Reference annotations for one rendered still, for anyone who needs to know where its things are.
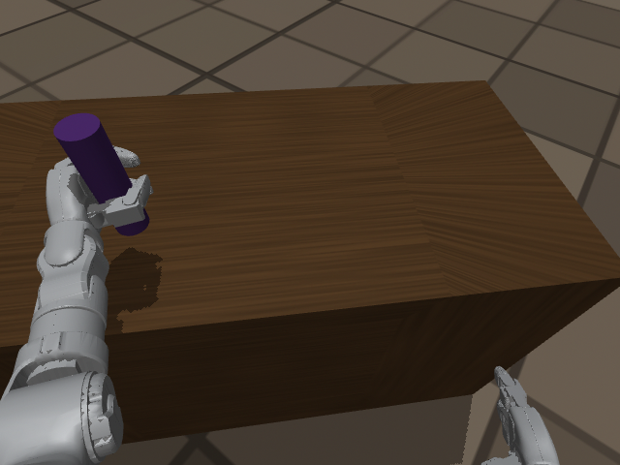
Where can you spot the left robot arm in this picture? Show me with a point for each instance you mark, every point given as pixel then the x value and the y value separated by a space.
pixel 60 407

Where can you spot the right robot hand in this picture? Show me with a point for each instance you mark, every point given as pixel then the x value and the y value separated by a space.
pixel 522 425

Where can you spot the left robot hand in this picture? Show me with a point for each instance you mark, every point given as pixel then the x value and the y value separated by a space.
pixel 69 198

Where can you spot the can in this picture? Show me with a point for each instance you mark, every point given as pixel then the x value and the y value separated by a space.
pixel 87 144

